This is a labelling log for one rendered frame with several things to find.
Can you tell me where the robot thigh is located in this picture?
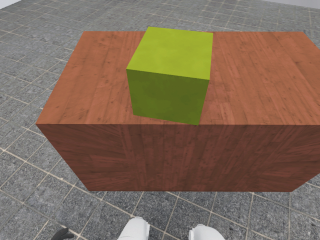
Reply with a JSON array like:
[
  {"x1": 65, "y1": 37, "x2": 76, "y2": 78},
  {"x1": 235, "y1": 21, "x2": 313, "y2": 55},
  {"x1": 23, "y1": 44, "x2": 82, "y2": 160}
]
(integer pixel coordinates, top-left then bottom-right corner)
[
  {"x1": 117, "y1": 218, "x2": 150, "y2": 240},
  {"x1": 188, "y1": 226, "x2": 225, "y2": 240}
]

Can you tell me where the carton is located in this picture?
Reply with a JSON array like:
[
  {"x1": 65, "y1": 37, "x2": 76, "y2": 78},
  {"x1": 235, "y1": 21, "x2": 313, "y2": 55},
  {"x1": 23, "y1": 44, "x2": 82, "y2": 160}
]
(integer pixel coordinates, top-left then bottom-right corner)
[{"x1": 126, "y1": 26, "x2": 213, "y2": 126}]

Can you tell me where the right robot thigh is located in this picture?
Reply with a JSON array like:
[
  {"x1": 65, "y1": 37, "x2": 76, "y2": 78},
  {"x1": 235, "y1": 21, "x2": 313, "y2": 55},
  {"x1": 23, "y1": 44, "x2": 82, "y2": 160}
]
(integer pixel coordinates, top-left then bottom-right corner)
[{"x1": 188, "y1": 226, "x2": 225, "y2": 240}]

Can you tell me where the pedestal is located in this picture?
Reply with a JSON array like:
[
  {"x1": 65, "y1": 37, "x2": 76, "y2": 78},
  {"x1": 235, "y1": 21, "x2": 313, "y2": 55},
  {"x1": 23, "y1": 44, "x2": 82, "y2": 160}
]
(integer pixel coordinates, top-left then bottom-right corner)
[{"x1": 35, "y1": 31, "x2": 320, "y2": 192}]

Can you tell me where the robot left hand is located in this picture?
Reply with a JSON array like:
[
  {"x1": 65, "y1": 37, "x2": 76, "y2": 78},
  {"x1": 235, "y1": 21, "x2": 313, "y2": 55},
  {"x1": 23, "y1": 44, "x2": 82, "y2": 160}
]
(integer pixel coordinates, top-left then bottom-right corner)
[{"x1": 51, "y1": 227, "x2": 75, "y2": 240}]

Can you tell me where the left robot thigh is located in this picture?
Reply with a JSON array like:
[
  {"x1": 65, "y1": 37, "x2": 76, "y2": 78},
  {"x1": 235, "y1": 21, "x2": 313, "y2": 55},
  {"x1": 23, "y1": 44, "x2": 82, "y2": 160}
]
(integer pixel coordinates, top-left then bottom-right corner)
[{"x1": 117, "y1": 218, "x2": 150, "y2": 240}]

